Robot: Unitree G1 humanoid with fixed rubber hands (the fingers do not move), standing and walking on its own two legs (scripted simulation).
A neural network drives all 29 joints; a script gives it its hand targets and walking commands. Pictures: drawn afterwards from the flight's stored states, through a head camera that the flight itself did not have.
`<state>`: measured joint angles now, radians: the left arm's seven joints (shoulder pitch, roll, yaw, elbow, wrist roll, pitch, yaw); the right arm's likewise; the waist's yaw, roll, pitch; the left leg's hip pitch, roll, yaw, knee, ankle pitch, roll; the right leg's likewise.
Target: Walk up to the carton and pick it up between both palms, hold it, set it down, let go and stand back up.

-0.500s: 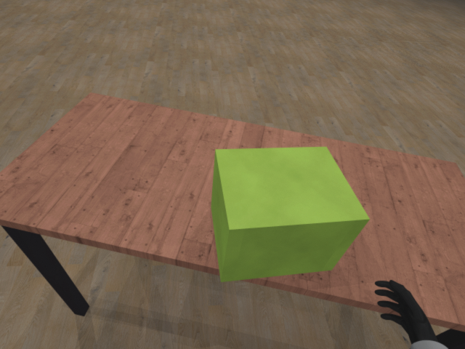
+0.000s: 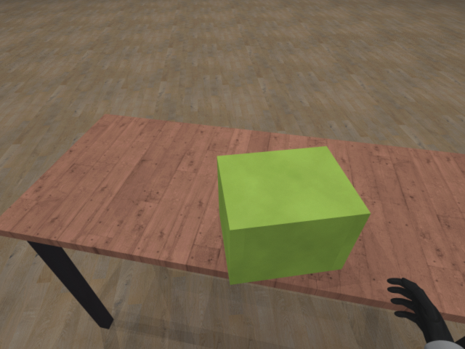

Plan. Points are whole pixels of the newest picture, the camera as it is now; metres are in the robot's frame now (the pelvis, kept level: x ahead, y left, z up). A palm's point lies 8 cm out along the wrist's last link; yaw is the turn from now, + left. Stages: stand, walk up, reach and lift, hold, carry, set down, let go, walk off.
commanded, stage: stand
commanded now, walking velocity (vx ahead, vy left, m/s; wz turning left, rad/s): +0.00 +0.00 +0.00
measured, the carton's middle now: (279, 213) +0.41 -0.04 +0.02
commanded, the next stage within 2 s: none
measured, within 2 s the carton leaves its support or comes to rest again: neither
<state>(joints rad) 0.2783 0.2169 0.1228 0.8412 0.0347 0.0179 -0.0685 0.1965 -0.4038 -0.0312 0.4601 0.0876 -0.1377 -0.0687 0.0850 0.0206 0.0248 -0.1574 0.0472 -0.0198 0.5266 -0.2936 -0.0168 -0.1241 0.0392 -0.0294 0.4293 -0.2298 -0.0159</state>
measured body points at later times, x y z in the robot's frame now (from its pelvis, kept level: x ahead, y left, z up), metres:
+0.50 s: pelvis +0.00 +0.00 +0.00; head -0.02 +0.00 +0.45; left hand +0.04 +0.26 -0.14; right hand +0.23 -0.27 +0.00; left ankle +0.00 +0.13 -0.74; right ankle +0.01 -0.11 -0.74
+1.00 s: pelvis +0.00 +0.00 +0.00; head -0.02 +0.00 +0.45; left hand +0.04 +0.26 -0.14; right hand +0.23 -0.27 +0.00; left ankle +0.00 +0.13 -0.74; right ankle +0.01 -0.11 -0.74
